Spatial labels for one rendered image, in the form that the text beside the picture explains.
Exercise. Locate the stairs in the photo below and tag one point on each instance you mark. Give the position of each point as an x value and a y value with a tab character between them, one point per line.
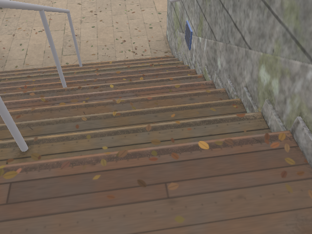
116	105

